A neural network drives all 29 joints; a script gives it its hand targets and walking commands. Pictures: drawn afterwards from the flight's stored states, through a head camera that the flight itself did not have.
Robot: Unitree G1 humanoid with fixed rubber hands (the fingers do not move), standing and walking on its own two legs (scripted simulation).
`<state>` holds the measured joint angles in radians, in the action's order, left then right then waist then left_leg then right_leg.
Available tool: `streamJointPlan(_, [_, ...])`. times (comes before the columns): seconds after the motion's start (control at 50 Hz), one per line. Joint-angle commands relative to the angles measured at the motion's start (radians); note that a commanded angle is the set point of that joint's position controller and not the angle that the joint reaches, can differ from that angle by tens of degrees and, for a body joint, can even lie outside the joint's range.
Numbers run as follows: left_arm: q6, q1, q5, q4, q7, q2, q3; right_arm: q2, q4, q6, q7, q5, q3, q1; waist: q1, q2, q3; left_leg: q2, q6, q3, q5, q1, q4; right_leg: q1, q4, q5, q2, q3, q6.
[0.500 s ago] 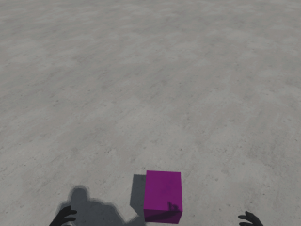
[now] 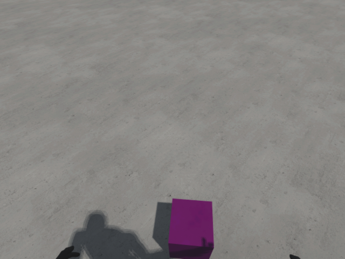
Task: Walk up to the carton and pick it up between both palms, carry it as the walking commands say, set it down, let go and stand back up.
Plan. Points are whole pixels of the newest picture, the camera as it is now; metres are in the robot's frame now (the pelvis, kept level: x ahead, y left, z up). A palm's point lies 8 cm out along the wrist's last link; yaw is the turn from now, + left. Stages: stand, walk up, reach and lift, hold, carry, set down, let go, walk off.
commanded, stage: stand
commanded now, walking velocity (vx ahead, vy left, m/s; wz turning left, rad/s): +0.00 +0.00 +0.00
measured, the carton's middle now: (190, 230) +0.43 -0.05 -0.65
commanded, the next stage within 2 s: none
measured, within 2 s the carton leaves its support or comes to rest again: neither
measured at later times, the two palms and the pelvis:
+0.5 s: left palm out of the picture +0.08 +0.30 -0.09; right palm out of the picture +0.07 -0.31 -0.10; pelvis -0.02 -0.01 +0.01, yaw +0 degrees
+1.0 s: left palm out of the picture +0.07 +0.30 -0.09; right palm out of the picture +0.06 -0.31 -0.10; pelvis -0.03 -0.01 +0.01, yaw +0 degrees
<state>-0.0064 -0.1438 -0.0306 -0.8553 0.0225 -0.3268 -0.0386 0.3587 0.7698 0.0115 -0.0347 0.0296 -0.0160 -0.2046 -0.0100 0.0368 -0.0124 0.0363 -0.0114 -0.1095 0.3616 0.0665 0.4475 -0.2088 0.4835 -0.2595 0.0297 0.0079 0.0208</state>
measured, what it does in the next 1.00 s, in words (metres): stands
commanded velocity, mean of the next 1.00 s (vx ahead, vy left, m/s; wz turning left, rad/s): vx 0.00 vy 0.00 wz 0.00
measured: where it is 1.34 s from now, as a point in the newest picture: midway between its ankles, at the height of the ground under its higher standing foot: outside the picture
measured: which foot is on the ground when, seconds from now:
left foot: down 0.00-1.00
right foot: down 0.00-1.00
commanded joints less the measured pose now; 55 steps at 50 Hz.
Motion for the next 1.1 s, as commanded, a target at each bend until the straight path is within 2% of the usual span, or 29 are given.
streamJointPlan(0.0, [0.013, 0.030, 0.001, 0.040, 0.003, -0.163, -0.036, 0.148, -0.039, -0.014, -0.004, -0.001, -0.034, 0.009, 0.002, -0.018, 0.052, -0.099, 0.016, -0.052, -0.401, 0.103, -0.059, 0.145, -0.039, 0.338, -0.109, -0.104, 0.012])
streamJointPlan(0.46, [0.019, 0.061, 0.009, -0.069, -0.006, -0.198, -0.021, 0.176, 0.085, -0.024, 0.005, -0.008, -0.017, 0.021, -0.004, -0.032, 0.002, -0.108, 0.002, -0.072, -0.239, 0.108, -0.130, 0.136, -0.125, 0.194, -0.128, -0.142, 0.013])
streamJointPlan(1.08, [0.023, 0.088, 0.019, -0.150, -0.010, -0.219, -0.006, 0.195, 0.160, -0.030, 0.008, -0.012, -0.008, 0.035, -0.006, -0.032, 0.009, -0.121, -0.006, -0.073, -0.253, 0.086, -0.156, 0.141, -0.148, 0.223, -0.138, -0.150, 0.019])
